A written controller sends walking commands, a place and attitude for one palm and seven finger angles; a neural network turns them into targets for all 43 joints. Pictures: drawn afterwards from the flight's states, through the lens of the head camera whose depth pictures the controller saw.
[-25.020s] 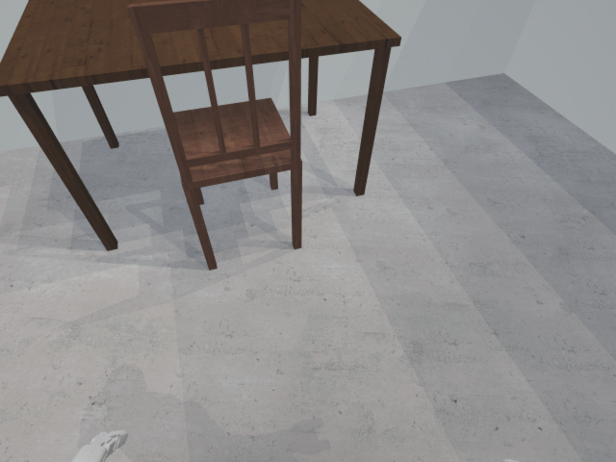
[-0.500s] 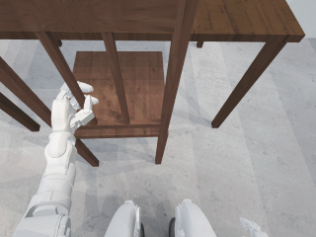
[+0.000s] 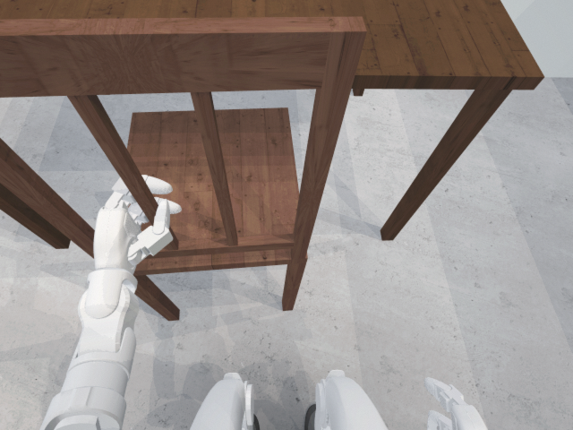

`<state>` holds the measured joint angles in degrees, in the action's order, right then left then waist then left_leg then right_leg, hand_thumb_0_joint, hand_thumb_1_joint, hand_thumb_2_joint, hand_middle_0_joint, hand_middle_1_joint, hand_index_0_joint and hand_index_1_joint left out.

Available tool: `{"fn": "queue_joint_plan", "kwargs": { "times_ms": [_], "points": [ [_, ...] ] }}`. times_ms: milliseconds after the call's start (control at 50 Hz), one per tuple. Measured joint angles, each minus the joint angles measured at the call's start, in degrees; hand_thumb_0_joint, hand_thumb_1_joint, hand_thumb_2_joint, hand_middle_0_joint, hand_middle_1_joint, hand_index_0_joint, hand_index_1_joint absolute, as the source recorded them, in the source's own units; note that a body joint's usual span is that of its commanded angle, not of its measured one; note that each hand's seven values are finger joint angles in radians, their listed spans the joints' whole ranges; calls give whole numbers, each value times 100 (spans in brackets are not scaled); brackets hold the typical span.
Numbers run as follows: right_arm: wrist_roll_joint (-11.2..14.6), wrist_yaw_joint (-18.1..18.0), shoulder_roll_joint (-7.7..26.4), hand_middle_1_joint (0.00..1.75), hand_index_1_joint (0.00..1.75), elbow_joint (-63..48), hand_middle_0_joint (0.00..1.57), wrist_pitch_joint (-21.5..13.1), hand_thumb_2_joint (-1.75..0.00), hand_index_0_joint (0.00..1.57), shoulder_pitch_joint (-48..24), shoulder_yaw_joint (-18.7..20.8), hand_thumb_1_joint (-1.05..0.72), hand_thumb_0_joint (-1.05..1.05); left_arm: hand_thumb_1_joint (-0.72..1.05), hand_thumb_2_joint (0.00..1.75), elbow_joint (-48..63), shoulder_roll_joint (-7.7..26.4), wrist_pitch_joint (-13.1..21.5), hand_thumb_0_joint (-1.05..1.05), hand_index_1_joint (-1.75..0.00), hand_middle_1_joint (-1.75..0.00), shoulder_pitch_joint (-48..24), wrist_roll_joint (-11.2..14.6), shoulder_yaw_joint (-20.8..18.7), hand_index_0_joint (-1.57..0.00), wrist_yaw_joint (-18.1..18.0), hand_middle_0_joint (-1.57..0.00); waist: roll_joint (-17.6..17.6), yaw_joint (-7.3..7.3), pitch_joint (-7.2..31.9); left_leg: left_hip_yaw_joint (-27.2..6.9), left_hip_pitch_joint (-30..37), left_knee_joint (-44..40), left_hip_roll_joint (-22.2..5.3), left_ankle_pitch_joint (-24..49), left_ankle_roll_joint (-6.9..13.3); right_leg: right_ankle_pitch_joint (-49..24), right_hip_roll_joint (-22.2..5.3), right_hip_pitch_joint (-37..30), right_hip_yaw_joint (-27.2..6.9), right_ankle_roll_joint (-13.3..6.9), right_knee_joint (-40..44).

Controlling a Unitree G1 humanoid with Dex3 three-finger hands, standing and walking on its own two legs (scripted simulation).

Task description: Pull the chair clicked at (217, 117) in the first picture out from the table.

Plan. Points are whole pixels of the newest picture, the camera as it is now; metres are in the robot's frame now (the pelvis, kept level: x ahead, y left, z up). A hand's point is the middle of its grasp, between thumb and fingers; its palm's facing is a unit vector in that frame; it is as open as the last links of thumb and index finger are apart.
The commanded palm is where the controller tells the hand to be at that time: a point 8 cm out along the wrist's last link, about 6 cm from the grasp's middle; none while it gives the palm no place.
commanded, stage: hook a spindle and tug to test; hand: left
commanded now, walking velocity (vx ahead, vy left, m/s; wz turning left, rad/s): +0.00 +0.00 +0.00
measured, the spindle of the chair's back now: (142, 193) +0.41 +0.20 +0.05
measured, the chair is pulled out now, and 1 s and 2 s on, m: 0.02 0.13 0.31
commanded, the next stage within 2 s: step backward, pulling the chair out in 0.02 s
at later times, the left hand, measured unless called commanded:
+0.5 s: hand (172, 235) +0.36 +0.16 +0.03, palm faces +0.07 -0.99 -0.14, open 4.9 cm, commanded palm +0.33 +0.21 +0.03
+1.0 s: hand (198, 306) +0.27 +0.11 +0.04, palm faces +0.02 -0.99 -0.16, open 4.9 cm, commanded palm +0.26 +0.17 +0.04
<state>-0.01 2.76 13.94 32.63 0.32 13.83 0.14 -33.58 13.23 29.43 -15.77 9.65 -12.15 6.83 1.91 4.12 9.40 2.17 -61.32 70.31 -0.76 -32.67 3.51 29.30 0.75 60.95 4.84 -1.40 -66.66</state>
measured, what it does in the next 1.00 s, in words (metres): rises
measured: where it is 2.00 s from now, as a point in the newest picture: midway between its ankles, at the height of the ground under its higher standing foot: outside the picture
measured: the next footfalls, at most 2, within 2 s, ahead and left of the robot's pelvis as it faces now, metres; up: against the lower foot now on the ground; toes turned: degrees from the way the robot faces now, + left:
right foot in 1.36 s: -0.10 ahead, -0.17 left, +0.00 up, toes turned -2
left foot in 1.70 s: -0.17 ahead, +0.12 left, +0.00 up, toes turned +1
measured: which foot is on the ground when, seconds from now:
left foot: down 0.00-1.00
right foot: down 0.00-1.00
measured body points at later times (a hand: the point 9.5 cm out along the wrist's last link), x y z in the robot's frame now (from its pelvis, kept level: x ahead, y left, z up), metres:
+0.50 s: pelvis +0.01 +0.01 +0.09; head +0.09 +0.02 +0.53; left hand +0.35 +0.21 +0.04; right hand +0.10 -0.26 -0.03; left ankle +0.00 +0.08 -0.64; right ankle +0.02 -0.11 -0.63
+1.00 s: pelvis -0.06 -0.01 +0.10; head +0.00 -0.02 +0.54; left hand +0.26 +0.16 +0.05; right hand +0.04 -0.29 -0.03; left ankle -0.01 +0.09 -0.63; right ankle +0.02 -0.11 -0.64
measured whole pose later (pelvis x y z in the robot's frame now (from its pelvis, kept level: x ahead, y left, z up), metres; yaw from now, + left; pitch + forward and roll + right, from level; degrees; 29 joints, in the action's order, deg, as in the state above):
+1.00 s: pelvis -0.06 -0.01 +0.10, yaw +3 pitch +3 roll -1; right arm 3.4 -5.5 17.5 41.0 3.2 12.2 1.3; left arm -55.8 6.8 13.4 -22.3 3.5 0.8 -6.5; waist 2.5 4.7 -5.1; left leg 1.3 -25.3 33.7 1.1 -17.1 -0.1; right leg 6.9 -0.2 23.5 5.1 -1.6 -27.0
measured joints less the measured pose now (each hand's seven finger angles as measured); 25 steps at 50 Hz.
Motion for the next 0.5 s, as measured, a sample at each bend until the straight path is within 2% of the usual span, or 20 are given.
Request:
{"fn": "queue_joint_plan", "kwargs": {
  "times_ms": [140,160,180,220,260,300,380,500],
  "points": [
    [-12,-19,4,30,30,0,20,-39,-90,21,-60,5,-91,1,78,82,139,-25,19,1,-144,-140,111,7,36,-41,2,-43,12,-17,-20,-11,-17,44,8,-14,-3,20,-9,12,10,-1,-45],
    [42,-74,-22,30,30,-8,20,57,-90,21,-106,14,-91,1,77,82,216,-15,-137,1,-144,-139,75,-83,60,-41,-122,-44,-9,-16,-168,-3,130,-7,27,-2,10,19,-25,-128,1,2,-14],
    [101,-173,-66,30,30,-29,20,194,-90,21,-149,28,-91,1,77,82,301,29,-409,1,-144,-138,33,-279,139,-41,-309,-44,-25,-11,-376,4,395,-160,58,56,39,5,-47,-397,-10,26,123],
    [187,-371,-132,30,30,-98,20,396,-90,21,-127,12,-91,1,77,83,309,88,-1022,1,-144,-134,-8,-480,349,-41,-652,-43,0,16,-611,5,947,-659,116,259,14,-184,-84,-942,-24,26,581],
    [247,-514,-154,30,30,-157,20,530,-90,21,-32,-50,-91,1,77,84,92,67,-1448,2,-145,-130,36,-544,505,-42,-909,-41,62,55,-606,31,1436,-1264,154,491,28,-416,-92,-1420,-65,77,1168],
    [278,-618,-151,30,30,-173,20,623,-90,21,73,-113,-91,1,77,83,-229,-24,-1682,3,-145,-125,68,-489,580,-43,-1086,-38,102,75,-550,67,1884,-1836,173,715,47,-647,-84,-1853,-114,100,1729],
    [264,-751,-124,30,30,-44,21,720,-90,21,191,-179,-91,1,78,83,-888,-203,-1729,3,-145,-117,-58,-479,646,-46,-1225,-33,25,48,-558,93,2572,-2634,178,1048,38,-1011,-54,-2533,-157,129,2537],
    [154,-793,-41,30,30,198,21,762,-90,21,109,-64,-91,1,78,81,-1618,-159,-1617,3,-145,-115,-449,-610,781,-48,-1175,-33,-133,52,-837,98,3149,-3197,197,1363,24,-1321,-43,-3100,-189,122,3080]
  ]
}}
